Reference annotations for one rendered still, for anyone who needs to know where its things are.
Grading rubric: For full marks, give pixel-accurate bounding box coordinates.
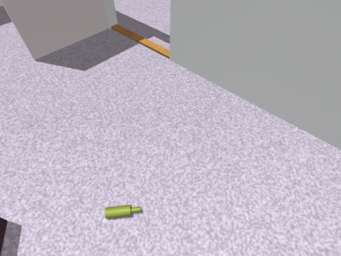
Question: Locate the bottle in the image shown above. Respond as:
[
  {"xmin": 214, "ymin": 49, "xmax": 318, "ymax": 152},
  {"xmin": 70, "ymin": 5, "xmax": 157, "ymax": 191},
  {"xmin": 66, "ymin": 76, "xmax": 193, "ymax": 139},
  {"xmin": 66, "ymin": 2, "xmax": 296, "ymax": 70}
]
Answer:
[{"xmin": 105, "ymin": 205, "xmax": 141, "ymax": 219}]

